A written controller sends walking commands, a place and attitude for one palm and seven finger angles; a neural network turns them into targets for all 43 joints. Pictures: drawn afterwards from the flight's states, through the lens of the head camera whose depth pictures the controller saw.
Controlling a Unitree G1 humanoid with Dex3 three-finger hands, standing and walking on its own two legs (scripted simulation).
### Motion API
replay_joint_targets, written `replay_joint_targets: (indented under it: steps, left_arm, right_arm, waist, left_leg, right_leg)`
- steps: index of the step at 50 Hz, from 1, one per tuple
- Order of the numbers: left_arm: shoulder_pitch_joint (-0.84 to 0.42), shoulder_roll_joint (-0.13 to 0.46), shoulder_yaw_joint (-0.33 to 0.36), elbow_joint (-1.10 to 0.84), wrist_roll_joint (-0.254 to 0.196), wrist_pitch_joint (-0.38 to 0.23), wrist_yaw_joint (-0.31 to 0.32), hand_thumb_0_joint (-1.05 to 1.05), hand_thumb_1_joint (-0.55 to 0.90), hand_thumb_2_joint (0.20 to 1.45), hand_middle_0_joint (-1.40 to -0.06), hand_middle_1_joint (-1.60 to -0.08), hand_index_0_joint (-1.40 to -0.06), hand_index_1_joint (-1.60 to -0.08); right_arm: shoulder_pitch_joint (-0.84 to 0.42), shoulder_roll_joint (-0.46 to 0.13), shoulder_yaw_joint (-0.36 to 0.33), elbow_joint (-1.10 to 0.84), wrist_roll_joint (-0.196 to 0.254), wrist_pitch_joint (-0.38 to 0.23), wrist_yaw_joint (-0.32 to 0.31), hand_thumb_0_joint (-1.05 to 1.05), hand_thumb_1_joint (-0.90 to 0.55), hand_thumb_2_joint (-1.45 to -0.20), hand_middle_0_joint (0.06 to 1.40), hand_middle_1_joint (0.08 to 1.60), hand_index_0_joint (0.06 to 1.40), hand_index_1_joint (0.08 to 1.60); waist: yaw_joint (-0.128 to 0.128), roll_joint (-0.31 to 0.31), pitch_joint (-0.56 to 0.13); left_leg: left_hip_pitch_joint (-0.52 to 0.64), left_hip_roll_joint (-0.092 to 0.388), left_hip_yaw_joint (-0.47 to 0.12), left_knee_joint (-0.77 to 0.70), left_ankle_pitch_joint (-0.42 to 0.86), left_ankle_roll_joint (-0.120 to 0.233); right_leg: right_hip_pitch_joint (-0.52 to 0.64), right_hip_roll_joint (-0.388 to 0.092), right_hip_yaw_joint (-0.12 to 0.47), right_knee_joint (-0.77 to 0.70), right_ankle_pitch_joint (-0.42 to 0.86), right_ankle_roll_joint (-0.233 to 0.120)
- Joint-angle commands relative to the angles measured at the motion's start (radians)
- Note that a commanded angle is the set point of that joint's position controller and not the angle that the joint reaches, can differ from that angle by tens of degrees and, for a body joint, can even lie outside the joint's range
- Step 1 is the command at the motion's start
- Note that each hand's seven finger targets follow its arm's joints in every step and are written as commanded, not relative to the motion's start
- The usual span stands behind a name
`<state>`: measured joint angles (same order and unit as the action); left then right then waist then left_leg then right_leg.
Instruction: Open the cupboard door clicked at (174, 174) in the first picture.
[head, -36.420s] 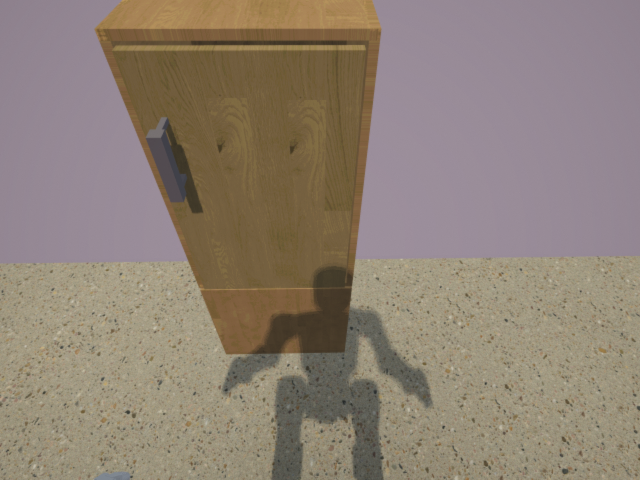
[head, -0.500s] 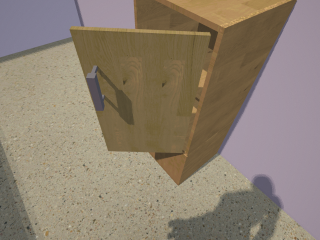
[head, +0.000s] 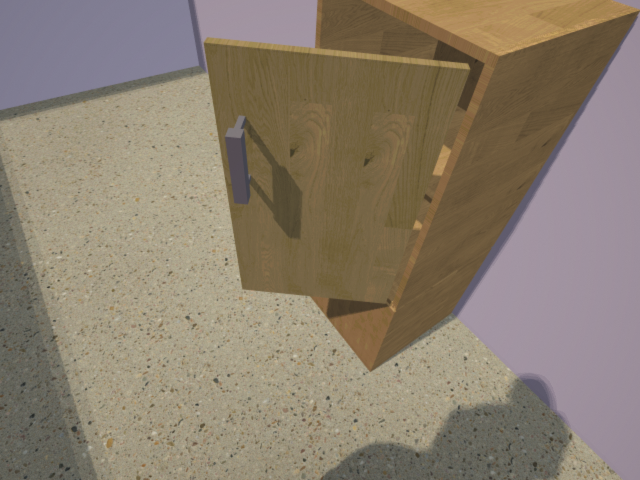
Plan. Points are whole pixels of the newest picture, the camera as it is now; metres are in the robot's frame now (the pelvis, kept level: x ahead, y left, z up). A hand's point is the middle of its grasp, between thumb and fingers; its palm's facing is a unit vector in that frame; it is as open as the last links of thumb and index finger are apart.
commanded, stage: come to a stop and stand still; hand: left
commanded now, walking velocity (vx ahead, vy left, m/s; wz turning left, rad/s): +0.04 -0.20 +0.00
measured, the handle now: (241, 160) +0.55 +0.19 +0.08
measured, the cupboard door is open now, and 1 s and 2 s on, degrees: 50 50 50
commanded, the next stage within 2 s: look again from close up in 0.34 s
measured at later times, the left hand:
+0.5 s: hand out of the picture +0.02 +0.16 -0.17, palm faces -0.02 -0.98 -0.20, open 7.3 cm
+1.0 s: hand out of the picture +0.02 +0.19 -0.17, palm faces -0.01 -0.98 -0.19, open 7.4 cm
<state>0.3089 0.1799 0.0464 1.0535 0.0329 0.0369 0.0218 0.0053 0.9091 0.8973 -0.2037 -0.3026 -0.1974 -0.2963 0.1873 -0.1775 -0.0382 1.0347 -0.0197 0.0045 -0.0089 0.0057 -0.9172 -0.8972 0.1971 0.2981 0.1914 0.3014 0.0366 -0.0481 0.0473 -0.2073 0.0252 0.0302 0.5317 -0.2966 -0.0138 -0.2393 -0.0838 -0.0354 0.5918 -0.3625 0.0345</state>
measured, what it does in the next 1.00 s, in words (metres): stands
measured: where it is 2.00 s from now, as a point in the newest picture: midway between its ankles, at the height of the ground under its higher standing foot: outside the picture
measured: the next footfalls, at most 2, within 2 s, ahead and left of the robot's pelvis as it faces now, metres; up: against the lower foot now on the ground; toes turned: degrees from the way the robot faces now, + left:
none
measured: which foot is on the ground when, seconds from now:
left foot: down 0.00-1.00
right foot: down 0.00-1.00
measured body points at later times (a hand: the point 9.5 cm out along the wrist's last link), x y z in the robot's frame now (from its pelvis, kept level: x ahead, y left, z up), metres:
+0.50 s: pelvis +0.01 -0.01 +0.01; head +0.03 -0.01 +0.45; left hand +0.02 +0.21 -0.15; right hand -0.02 -0.21 -0.16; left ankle +0.00 +0.12 -0.73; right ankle -0.01 -0.11 -0.73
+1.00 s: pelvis +0.01 +0.02 +0.00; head +0.02 +0.02 +0.45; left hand +0.02 +0.24 -0.15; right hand +0.01 -0.21 -0.15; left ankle -0.01 +0.12 -0.73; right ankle -0.01 -0.11 -0.73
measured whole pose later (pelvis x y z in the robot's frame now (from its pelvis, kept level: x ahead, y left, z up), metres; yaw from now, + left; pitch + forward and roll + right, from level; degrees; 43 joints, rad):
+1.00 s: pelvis +0.01 +0.02 +0.00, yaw -2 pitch -1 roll +0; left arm 0.28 0.16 0.00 1.10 0.02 -0.01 0.03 0.00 0.91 0.90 -0.20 -0.30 -0.20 -0.30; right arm 0.28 -0.16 0.01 1.10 -0.01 -0.02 -0.02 0.01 -0.93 -0.90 0.20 0.30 0.19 0.30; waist 0.00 -0.01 0.03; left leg -0.18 0.01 0.06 0.48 -0.28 0.01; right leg -0.19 -0.05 -0.06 0.49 -0.28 0.02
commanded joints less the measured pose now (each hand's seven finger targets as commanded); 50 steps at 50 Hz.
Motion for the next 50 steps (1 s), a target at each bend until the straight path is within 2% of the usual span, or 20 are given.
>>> replay_joint_targets:
  steps: [1, 4, 6, 7, 9, 11, 12, 16, 21, 22, 23, 24, 25, 29, 31, 33, 35, 38, 45, 50]
  left_arm:
    - [0.003, 0.033, -0.007, -0.050, -0.004, -0.022, -0.009, 0.000, 0.900, 0.900, -0.200, -0.300, -0.200, -0.300]
    - [0.022, 0.029, -0.007, -0.037, -0.010, -0.028, -0.017, 0.000, 0.900, 0.900, -0.200, -0.300, -0.200, -0.300]
    - [0.057, 0.037, -0.005, -0.023, -0.015, -0.031, -0.014, 0.000, 0.900, 0.900, -0.200, -0.300, -0.200, -0.300]
    - [0.077, 0.050, -0.004, -0.012, -0.016, -0.034, -0.011, 0.000, 0.900, 0.900, -0.200, -0.300, -0.200, -0.300]
    - [0.092, 0.082, -0.003, -0.001, -0.019, -0.038, -0.002, 0.000, 0.900, 0.900, -0.200, -0.300, -0.200, -0.300]
    - [0.073, 0.084, -0.004, 0.006, -0.017, -0.042, 0.003, 0.000, 0.900, 0.900, -0.200, -0.300, -0.200, -0.300]
    - [0.059, 0.076, -0.007, 0.008, -0.020, -0.045, 0.006, 0.000, 0.900, 0.900, -0.200, -0.300, -0.200, -0.300]
    - [0.033, 0.056, -0.018, 0.022, -0.025, -0.047, 0.011, 0.000, 0.900, 0.900, -0.200, -0.300, -0.200, -0.300]
    - [0.042, 0.045, -0.023, 0.043, -0.026, -0.055, 0.017, 0.000, 0.900, 0.900, -0.200, -0.300, -0.200, -0.300]
    - [0.101, 0.096, -0.026, 0.074, -0.011, -0.074, 0.056, 0.000, 0.900, 0.900, -0.200, -0.300, -0.200, -0.300]
    - [0.061, 0.128, -0.021, 0.025, -0.018, -0.088, 0.046, 0.000, 0.900, 0.900, -0.200, -0.300, -0.200, -0.300]
    - [0.020, 0.128, -0.019, 0.014, -0.017, -0.098, 0.038, 0.000, 0.900, 0.900, -0.200, -0.300, -0.200, -0.300]
    - [0.007, 0.109, -0.023, 0.003, -0.019, -0.099, 0.033, 0.000, 0.900, 0.900, -0.200, -0.300, -0.200, -0.300]
    - [0.017, 0.060, -0.034, 0.006, -0.020, -0.080, 0.023, 0.000, 0.900, 0.900, -0.200, -0.300, -0.200, -0.300]
    - [0.022, 0.059, -0.035, 0.006, -0.022, -0.073, 0.020, 0.000, 0.900, 0.900, -0.200, -0.300, -0.200, -0.300]
    - [0.025, 0.055, -0.037, 0.004, -0.023, -0.068, 0.018, 0.000, 0.900, 0.900, -0.200, -0.300, -0.200, -0.300]
    - [0.025, 0.061, -0.036, 0.001, -0.022, -0.065, 0.017, 0.000, 0.900, 0.900, -0.200, -0.300, -0.200, -0.300]
    - [0.026, 0.067, -0.036, 0.000, -0.022, -0.063, 0.016, 0.000, 0.900, 0.900, -0.200, -0.300, -0.200, -0.300]
    - [0.024, 0.080, -0.034, 0.005, -0.021, -0.062, 0.015, 0.000, 0.900, 0.900, -0.200, -0.300, -0.200, -0.300]
    - [0.023, 0.086, -0.034, 0.013, -0.019, -0.063, 0.015, 0.000, 0.900, 0.900, -0.200, -0.300, -0.200, -0.300]
  right_arm:
    - [0.050, -0.140, -0.017, -0.011, -0.010, -0.015, -0.018, 0.000, -0.900, -0.900, 0.200, 0.300, 0.200, 0.300]
    - [0.070, -0.118, -0.018, 0.007, -0.010, -0.020, -0.032, 0.000, -0.900, -0.900, 0.200, 0.300, 0.200, 0.300]
    - [0.086, -0.130, -0.019, 0.020, -0.005, -0.018, -0.040, 0.000, -0.900, -0.900, 0.200, 0.300, 0.200, 0.300]
    - [0.097, -0.125, -0.016, 0.030, -0.001, -0.019, -0.042, 0.000, -0.900, -0.900, 0.200, 0.300, 0.200, 0.300]
    - [0.104, -0.081, -0.007, 0.037, 0.006, -0.020, -0.037, 0.000, -0.900, -0.900, 0.200, 0.300, 0.200, 0.300]
    - [0.112, -0.062, -0.002, 0.055, 0.006, -0.011, -0.037, 0.000, -0.900, -0.900, 0.200, 0.300, 0.200, 0.300]
    - [0.117, -0.057, 0.001, 0.065, 0.006, -0.009, -0.036, 0.000, -0.900, -0.900, 0.200, 0.300, 0.200, 0.300]
    - [0.120, -0.034, 0.014, 0.104, 0.007, -0.010, -0.029, 0.000, -0.900, -0.900, 0.200, 0.300, 0.200, 0.300]
    - [0.143, -0.020, 0.019, 0.130, 0.007, -0.012, -0.029, 0.000, -0.900, -0.900, 0.200, 0.300, 0.200, 0.300]
    - [0.057, -0.078, 0.014, 0.053, 0.017, -0.032, -0.020, 0.000, -0.900, -0.900, 0.200, 0.300, 0.200, 0.300]
    - [0.123, -0.015, 0.019, 0.020, 0.012, -0.022, -0.014, 0.000, -0.900, -0.900, 0.200, 0.300, 0.200, 0.300]
    - [0.141, 0.004, 0.024, 0.026, 0.004, -0.019, -0.008, 0.000, -0.900, -0.900, 0.200, 0.300, 0.200, 0.300]
    - [0.177, -0.008, 0.022, 0.020, 0.003, -0.023, -0.009, 0.000, -0.900, -0.900, 0.200, 0.300, 0.200, 0.300]
    - [0.172, -0.027, 0.029, 0.018, 0.001, -0.037, -0.016, 0.000, -0.900, -0.900, 0.200, 0.300, 0.200, 0.300]
    - [0.168, -0.041, 0.032, 0.008, 0.003, -0.036, -0.017, 0.000, -0.900, -0.900, 0.200, 0.300, 0.200, 0.300]
    - [0.164, -0.053, 0.032, 0.006, 0.003, -0.036, -0.018, 0.000, -0.900, -0.900, 0.200, 0.300, 0.200, 0.300]
    - [0.156, -0.052, 0.035, 0.011, 0.002, -0.037, -0.017, 0.000, -0.900, -0.900, 0.200, 0.300, 0.200, 0.300]
    - [0.154, -0.063, 0.035, 0.013, 0.003, -0.038, -0.017, 0.000, -0.900, -0.900, 0.200, 0.300, 0.200, 0.300]
    - [0.136, -0.078, 0.036, 0.030, 0.005, -0.044, -0.019, 0.000, -0.900, -0.900, 0.200, 0.300, 0.200, 0.300]
    - [0.126, -0.083, 0.034, 0.038, 0.006, -0.043, -0.019, 0.000, -0.900, -0.900, 0.200, 0.300, 0.200, 0.300]
  waist:
    - [-0.036, 0.230, 0.110]
    - [-0.037, 0.176, 0.060]
    - [-0.028, 0.158, -0.004]
    - [-0.022, 0.127, -0.019]
    - [-0.026, 0.063, -0.011]
    - [-0.037, -0.023, -0.045]
    - [-0.041, -0.037, -0.048]
    - [-0.037, 0.042, 0.016]
    - [-0.036, 0.049, 0.016]
    - [0.000, 0.029, 0.037]
    - [-0.059, 0.043, -0.050]
    - [-0.062, 0.028, -0.077]
    - [-0.073, 0.018, -0.086]
    - [-0.047, 0.098, 0.009]
    - [-0.044, 0.034, 0.022]
    - [-0.042, 0.035, 0.034]
    - [-0.035, 0.067, 0.051]
    - [-0.035, 0.040, 0.038]
    - [-0.031, 0.069, 0.019]
    - [-0.030, 0.053, 0.013]
  left_leg:
    - [-0.097, 0.257, -0.282, -0.397, -0.195, 0.111]
    - [0.002, 0.237, -0.195, -0.297, 0.156, 0.114]
    - [0.039, 0.215, -0.149, -0.195, 0.367, 0.094]
    - [0.016, 0.180, -0.119, -0.149, 0.386, 0.067]
    - [-0.038, 0.114, -0.045, -0.114, 0.304, 0.018]
    - [-0.005, 0.090, -0.009, -0.096, 0.267, -0.005]
    - [0.009, 0.086, -0.006, -0.103, 0.243, -0.009]
    - [0.014, 0.089, -0.022, -0.165, 0.198, -0.009]
    - [0.028, 0.088, -0.019, -0.183, 0.206, -0.012]
    - [-0.047, 0.085, 0.014, 0.037, 0.199, -0.023]
    - [-0.045, 0.050, -0.005, 0.037, -0.037, -0.009]
    - [-0.014, 0.042, 0.000, 0.021, -0.012, -0.010]
    - [0.006, 0.043, -0.010, 0.005, 0.032, -0.002]
    - [-0.048, 0.082, -0.052, -0.076, 0.202, 0.023]
    - [-0.061, 0.076, -0.061, -0.094, 0.170, 0.027]
    - [-0.057, 0.075, -0.064, -0.116, 0.134, 0.031]
    - [-0.072, 0.073, -0.068, -0.140, 0.116, 0.033]
    - [-0.058, 0.073, -0.069, -0.152, 0.110, 0.036]
    - [-0.029, 0.075, -0.061, -0.162, 0.171, 0.037]
    - [-0.011, 0.076, -0.054, -0.158, 0.195, 0.036]
  right_leg:
    - [-0.107, 0.011, -0.004, 0.157, -0.063, -0.025]
    - [-0.076, 0.014, -0.010, 0.048, -0.040, -0.019]
    - [0.016, 0.024, -0.022, -0.106, 0.090, -0.019]
    - [0.079, 0.019, -0.003, -0.177, 0.198, -0.026]
    - [0.136, -0.045, 0.045, -0.187, 0.414, -0.057]
    - [0.133, -0.057, 0.055, -0.176, 0.486, -0.073]
    - [0.126, -0.061, 0.056, -0.186, 0.477, -0.075]
    - [0.086, -0.039, 0.048, -0.235, 0.320, -0.058]
    - [0.106, -0.036, 0.048, -0.263, 0.328, -0.057]
    - [0.067, -0.086, 0.111, -0.223, 0.727, -0.039]
    - [0.092, -0.135, 0.138, -0.234, 0.557, -0.084]
    - [0.080, -0.128, 0.119, -0.220, 0.531, -0.107]
    - [0.054, -0.100, 0.098, -0.209, 0.403, -0.111]
    - [0.028, -0.021, 0.043, -0.155, 0.263, -0.082]
    - [0.029, -0.014, 0.044, -0.154, 0.213, -0.076]
    - [0.014, -0.010, 0.048, -0.161, 0.159, -0.070]
    - [0.019, -0.010, 0.047, -0.166, 0.144, -0.068]
    - [0.023, -0.010, 0.050, -0.171, 0.143, -0.065]
    - [0.047, -0.019, 0.046, -0.170, 0.206, -0.061]
    - [0.052, -0.025, 0.047, -0.177, 0.243, -0.058]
